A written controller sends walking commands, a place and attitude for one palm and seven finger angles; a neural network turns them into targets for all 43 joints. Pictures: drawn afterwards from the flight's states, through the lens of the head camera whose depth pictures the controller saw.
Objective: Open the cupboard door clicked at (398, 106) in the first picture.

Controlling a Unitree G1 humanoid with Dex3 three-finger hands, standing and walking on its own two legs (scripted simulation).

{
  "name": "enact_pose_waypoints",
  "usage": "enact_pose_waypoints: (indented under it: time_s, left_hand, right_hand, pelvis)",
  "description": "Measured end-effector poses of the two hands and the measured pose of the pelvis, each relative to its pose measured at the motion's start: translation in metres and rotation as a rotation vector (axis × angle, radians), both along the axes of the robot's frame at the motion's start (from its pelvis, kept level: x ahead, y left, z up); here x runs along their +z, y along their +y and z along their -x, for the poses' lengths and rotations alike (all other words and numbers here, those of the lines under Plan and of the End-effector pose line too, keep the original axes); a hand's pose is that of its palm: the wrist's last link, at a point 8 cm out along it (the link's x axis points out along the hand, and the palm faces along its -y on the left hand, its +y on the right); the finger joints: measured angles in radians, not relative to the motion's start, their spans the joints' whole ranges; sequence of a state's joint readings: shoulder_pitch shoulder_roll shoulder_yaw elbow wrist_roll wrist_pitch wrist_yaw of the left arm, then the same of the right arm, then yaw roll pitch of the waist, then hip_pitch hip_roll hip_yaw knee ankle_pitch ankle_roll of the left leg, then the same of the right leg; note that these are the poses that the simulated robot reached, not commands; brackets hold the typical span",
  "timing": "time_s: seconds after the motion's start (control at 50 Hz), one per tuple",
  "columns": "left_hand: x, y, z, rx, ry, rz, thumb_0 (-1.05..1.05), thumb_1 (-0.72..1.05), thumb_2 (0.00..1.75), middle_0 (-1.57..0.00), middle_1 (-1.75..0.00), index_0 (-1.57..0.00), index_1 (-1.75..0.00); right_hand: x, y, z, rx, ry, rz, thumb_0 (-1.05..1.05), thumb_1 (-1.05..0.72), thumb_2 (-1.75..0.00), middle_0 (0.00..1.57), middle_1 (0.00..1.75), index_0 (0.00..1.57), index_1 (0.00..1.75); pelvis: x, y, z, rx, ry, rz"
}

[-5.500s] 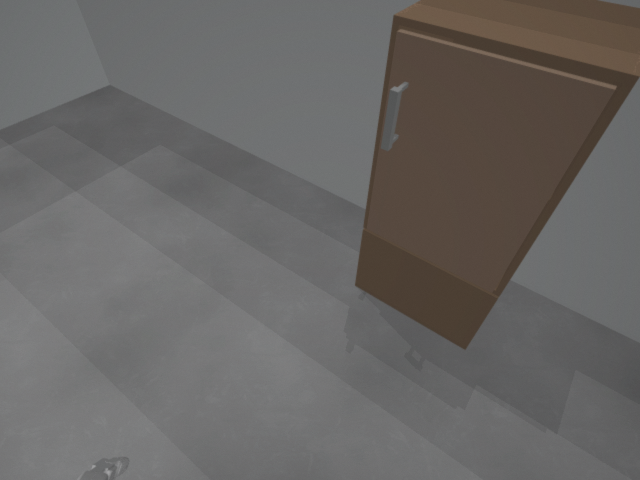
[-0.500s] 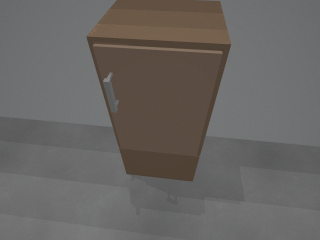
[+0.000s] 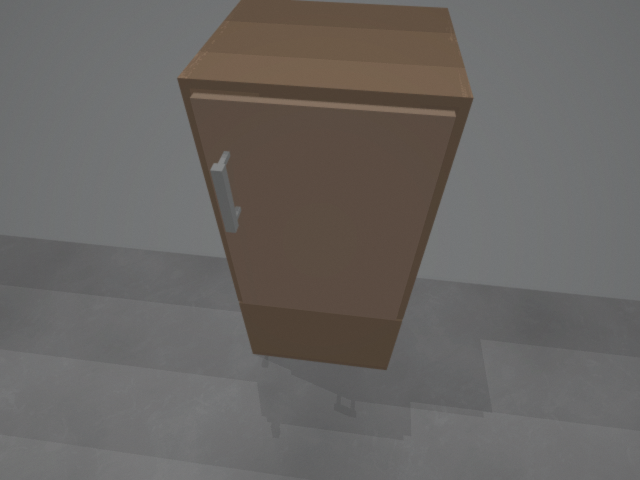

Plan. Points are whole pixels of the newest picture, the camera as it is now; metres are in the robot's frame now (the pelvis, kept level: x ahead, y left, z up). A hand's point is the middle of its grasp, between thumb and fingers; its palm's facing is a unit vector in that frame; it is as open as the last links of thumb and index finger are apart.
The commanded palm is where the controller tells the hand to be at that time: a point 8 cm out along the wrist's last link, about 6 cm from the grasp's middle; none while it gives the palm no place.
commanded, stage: come to a stop and stand still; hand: left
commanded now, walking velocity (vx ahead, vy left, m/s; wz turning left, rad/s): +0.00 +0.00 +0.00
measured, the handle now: (228, 193) +0.58 +0.21 +0.00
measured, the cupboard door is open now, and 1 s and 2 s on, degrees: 0 0 0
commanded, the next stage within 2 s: look again from close up in 0.10 s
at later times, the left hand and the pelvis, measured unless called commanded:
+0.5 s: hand out of the picture +0.01 +0.23 -0.18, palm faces +0.04 -0.97 -0.23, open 7.4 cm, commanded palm none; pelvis -0.02 +0.03 -0.01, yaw +1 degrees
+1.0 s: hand out of the picture -0.10 +0.25 -0.17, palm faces +0.02 -0.97 -0.23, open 7.4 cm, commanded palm none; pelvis -0.07 +0.05 +0.00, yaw +0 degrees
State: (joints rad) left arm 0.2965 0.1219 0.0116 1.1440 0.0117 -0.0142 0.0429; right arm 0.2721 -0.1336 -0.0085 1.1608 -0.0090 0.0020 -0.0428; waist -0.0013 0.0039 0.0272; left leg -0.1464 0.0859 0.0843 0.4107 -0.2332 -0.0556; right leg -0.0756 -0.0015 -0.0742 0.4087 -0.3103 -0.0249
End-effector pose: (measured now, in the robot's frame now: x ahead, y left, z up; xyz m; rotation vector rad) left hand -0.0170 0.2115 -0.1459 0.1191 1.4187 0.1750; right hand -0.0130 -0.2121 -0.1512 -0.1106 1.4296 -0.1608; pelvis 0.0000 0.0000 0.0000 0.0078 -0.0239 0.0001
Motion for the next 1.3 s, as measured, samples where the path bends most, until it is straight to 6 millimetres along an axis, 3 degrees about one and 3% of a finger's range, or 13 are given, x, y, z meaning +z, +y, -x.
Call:
enact_pose_waypoints:
  time_s: [0.24,0.38,0.52,0.64,0.8,0.9,1.0,1.14,1.22,1.3]
  left_hand:
    - [0.002,0.018,-0.007,-0.042,-0.017,-0.01,0.0,0.91,0.9,-0.2,-0.3,-0.2,-0.29]
    - [0.0,0.044,-0.015,-0.038,-0.1,-0.053,0.01,0.91,0.9,-0.2,-0.3,-0.2,-0.29]
    - [-0.005,0.066,-0.018,-0.05,-0.178,-0.051,0.0,0.91,0.9,-0.2,-0.3,-0.2,-0.29]
    - [-0.001,0.081,-0.006,-0.064,-0.196,-0.051,0.0,0.91,0.9,-0.2,-0.3,-0.2,-0.29]
    - [0.003,0.097,0.032,-0.06,-0.13,-0.067,0.0,0.91,0.9,-0.2,-0.3,-0.2,-0.29]
    - [0.004,0.096,0.062,-0.044,-0.063,-0.07,0.0,0.91,0.9,-0.2,-0.3,-0.2,-0.29]
    - [0.006,0.081,0.09,-0.025,0.011,-0.046,0.0,0.91,0.9,-0.2,-0.3,-0.2,-0.29]
    - [0.004,0.052,0.121,0.032,0.087,0.001,0.0,0.91,0.9,-0.2,-0.3,-0.2,-0.29]
    - [-0.002,0.047,0.118,0.029,0.114,0.029,0.01,0.9,0.9,-0.2,-0.3,-0.2,-0.29]
    - [-0.016,0.052,0.089,-0.018,0.096,0.056,0.01,0.9,0.9,-0.2,-0.3,-0.2,-0.29]
  right_hand:
    - [0.001,0.012,0.007,0.004,0.007,-0.016,0.01,-0.91,-0.9,0.2,0.3,0.2,0.3]
    - [0.001,0.001,-0.012,0.017,-0.104,0.047,0.01,-0.91,-0.9,0.2,0.3,0.2,0.3]
    - [0.013,0.006,-0.034,0.044,-0.23,0.085,0.01,-0.91,-0.9,0.2,0.3,0.2,0.29]
    - [0.021,0.017,-0.033,0.07,-0.282,0.084,0.01,-0.91,-0.9,0.2,0.3,0.2,0.3]
    - [0.018,0.026,-0.002,0.073,-0.227,0.066,0.01,-0.9,-0.9,0.2,0.3,0.2,0.3]
    - [0.013,0.027,0.025,0.055,-0.161,0.054,0.01,-0.9,-0.9,0.2,0.3,0.2,0.3]
    - [0.009,0.026,0.048,0.022,-0.097,0.035,0.01,-0.9,-0.9,0.2,0.3,0.2,0.3]
    - [0.004,0.019,0.06,-0.006,-0.049,0.027,0.01,-0.9,-0.9,0.2,0.3,0.2,0.3]
    - [0.007,0.022,0.051,-0.039,-0.088,0.039,0.01,-0.91,-0.9,0.2,0.3,0.2,0.29]
    - [0.002,0.033,0.046,-0.07,-0.142,0.06,0.01,-0.91,-0.9,0.2,0.3,0.2,0.29]
  pelvis:
    - [0.0,0.01,0.004,0.004,0.008,0.001]
    - [-0.009,0.022,0.012,0.017,0.008,0.009]
    - [-0.011,0.037,0.027,0.008,-0.026,0.015]
    - [-0.009,0.049,0.046,0.006,-0.033,0.021]
    - [-0.005,0.058,0.064,0.009,-0.021,0.017]
    - [-0.004,0.058,0.069,0.008,-0.018,0.014]
    - [-0.002,0.053,0.069,-0.003,-0.012,0.013]
    - [-0.004,0.044,0.069,-0.022,0.003,0.007]
    - [-0.005,0.049,0.061,-0.049,0.013,0.007]
    - [-0.015,0.057,0.051,-0.076,0.011,0.01]
